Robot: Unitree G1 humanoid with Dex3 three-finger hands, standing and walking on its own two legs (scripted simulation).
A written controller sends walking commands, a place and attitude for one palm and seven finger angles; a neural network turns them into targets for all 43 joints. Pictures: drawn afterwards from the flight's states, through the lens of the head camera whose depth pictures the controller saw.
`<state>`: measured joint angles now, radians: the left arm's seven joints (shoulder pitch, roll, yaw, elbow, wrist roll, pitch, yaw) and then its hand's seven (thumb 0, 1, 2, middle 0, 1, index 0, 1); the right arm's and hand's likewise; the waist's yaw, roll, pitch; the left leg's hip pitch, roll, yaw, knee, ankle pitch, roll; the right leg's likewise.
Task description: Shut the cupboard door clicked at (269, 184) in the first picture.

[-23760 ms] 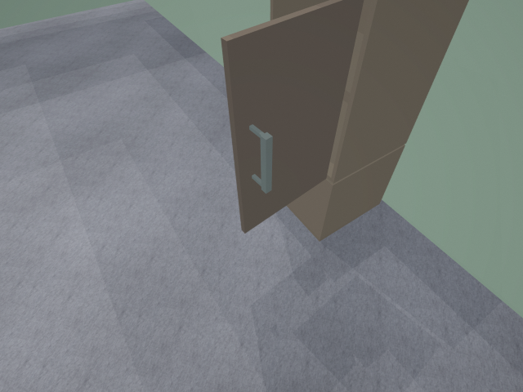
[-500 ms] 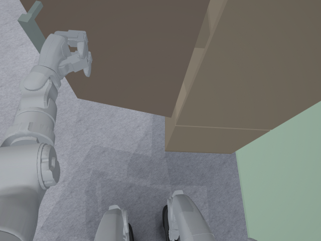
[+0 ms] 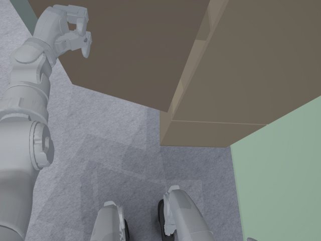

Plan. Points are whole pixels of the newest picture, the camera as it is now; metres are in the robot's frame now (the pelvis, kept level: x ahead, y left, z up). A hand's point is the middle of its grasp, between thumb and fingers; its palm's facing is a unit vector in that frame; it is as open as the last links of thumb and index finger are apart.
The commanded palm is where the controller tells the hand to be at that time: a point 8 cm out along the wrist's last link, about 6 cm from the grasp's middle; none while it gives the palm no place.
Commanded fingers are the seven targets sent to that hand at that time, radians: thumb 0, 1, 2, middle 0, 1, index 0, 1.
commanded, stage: push the door shut along its arc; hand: left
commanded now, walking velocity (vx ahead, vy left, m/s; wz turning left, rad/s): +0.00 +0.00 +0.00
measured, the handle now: (41, 24) +0.61 +0.19 +0.08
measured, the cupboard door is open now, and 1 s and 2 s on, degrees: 75 61 61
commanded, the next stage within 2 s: pull the fist back off the door in 0.28 s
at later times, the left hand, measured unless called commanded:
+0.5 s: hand (97, 20) +0.60 +0.07 +0.09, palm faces -0.20 -0.98 +0.09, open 3.3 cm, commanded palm +0.58 +0.09 +0.09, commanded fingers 0.00 0.90 0.90 -1.30 -1.50 -1.30 -1.50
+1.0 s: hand (98, 45) +0.53 +0.07 +0.09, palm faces -0.04 -1.00 -0.07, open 3.1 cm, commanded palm +0.50 +0.11 +0.09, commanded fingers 0.00 0.90 0.90 -1.30 -1.50 -1.30 -1.50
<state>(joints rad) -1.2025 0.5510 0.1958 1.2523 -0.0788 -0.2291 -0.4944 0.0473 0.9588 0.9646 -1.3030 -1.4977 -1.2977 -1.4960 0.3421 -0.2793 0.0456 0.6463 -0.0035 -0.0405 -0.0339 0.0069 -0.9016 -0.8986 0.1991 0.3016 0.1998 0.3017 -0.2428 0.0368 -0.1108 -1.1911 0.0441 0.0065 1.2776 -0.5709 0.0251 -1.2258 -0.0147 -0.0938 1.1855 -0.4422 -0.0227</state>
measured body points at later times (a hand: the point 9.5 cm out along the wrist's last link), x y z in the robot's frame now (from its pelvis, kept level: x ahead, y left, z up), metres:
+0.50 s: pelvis +0.00 +0.01 -0.01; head +0.20 +0.02 +0.39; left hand +0.61 +0.12 +0.09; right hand -0.04 -0.24 -0.11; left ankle +0.01 +0.10 -0.62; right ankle +0.05 -0.12 -0.62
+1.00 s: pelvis +0.01 -0.01 +0.03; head +0.15 -0.01 +0.46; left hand +0.53 +0.12 +0.10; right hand +0.00 -0.27 -0.09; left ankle +0.01 +0.10 -0.62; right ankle +0.05 -0.12 -0.62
